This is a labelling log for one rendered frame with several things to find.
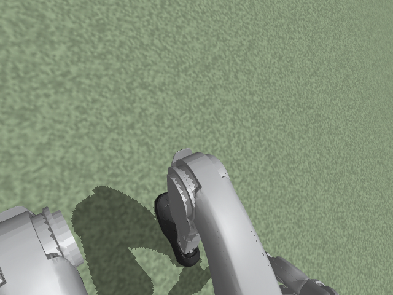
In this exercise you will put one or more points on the right robot foot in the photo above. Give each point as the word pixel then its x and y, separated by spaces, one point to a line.
pixel 168 228

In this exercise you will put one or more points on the right robot hand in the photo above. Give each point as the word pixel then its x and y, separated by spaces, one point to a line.
pixel 286 273

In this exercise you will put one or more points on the right robot arm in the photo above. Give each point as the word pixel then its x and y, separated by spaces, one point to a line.
pixel 316 287

